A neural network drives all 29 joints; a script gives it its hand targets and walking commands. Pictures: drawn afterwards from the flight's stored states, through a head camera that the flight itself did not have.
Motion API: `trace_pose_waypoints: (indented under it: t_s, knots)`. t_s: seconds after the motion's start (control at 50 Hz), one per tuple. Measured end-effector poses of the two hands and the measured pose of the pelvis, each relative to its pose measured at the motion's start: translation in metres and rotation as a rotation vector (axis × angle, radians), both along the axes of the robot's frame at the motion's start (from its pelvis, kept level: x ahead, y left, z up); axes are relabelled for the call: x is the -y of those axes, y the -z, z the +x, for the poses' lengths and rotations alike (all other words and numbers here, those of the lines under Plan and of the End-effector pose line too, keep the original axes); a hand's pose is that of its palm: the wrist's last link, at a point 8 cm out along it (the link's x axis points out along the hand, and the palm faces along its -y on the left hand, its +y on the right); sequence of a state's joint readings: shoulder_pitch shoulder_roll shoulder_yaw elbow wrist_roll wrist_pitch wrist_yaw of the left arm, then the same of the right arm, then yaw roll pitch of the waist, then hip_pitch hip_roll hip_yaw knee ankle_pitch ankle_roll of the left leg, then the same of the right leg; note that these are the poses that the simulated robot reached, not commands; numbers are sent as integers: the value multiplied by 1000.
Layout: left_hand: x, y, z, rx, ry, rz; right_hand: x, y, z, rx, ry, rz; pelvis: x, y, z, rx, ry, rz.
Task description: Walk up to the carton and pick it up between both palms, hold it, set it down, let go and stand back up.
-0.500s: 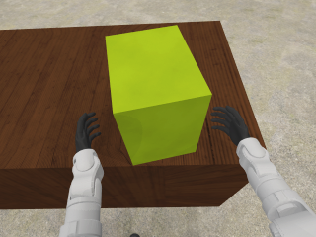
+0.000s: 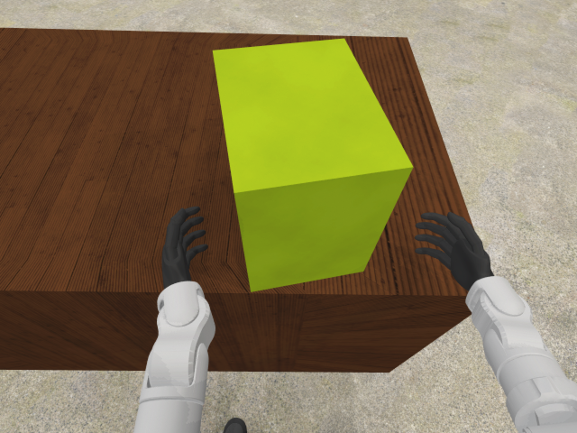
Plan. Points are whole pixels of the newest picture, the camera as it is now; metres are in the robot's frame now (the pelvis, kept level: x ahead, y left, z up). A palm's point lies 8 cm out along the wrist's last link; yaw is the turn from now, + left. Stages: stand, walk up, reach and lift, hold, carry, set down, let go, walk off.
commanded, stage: set down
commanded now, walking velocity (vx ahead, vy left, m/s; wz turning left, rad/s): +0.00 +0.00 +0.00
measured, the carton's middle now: (295, 171) +0.48 +0.04 +0.05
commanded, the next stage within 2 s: none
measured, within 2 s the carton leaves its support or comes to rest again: neither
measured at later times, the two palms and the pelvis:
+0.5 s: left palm (165, 305) +0.25 +0.18 +0.05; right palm (484, 313) +0.29 -0.23 +0.00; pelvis +0.00 +0.00 +0.00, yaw +0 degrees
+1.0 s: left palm (156, 337) +0.21 +0.19 +0.04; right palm (495, 350) +0.24 -0.24 -0.01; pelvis +0.00 +0.00 +0.00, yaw +0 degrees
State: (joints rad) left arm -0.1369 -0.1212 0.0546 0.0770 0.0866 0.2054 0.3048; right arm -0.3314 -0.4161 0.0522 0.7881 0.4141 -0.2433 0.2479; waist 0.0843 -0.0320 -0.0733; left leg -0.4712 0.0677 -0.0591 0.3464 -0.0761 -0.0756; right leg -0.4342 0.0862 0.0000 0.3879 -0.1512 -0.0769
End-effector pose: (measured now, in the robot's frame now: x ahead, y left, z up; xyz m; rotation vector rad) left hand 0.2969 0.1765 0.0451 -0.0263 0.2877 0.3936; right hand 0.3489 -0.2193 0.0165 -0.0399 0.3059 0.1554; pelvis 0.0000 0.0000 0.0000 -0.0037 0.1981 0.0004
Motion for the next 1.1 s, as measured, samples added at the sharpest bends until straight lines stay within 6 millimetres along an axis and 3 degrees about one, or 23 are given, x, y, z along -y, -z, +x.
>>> trace_pose_waypoints:
  t_s: [0.16, 0.26, 0.46, 0.8, 0.94, 1.1]
  knots:
    - [-9, 13, -28, -43, -23, -3, 9, 23, -32, -53, 14, -14, 0, 0, -1, 4, 0, 0]
    - [-14, 11, -42, -29, -53, 8, 12, 27, -50, -53, 16, -16, 0, 0, -3, 6, 0, -1]
    - [-7, -8, -44, 44, -28, 16, 13, 15, -58, -16, 2, -4, 0, 0, -4, 27, 0, 0]
    - [-10, 8, -79, -42, -46, 19, 24, 33, -102, -106, 24, -15, 0, -1, -4, 55, 0, 0]
    - [-10, 0, -80, -12, -47, 25, 22, 26, -105, -86, 14, -10, 1, -1, -3, 67, -1, 1]
    - [-10, 10, -89, -61, -25, 27, 26, 32, -111, -137, 27, -20, 2, -2, 0, 91, -1, 2]
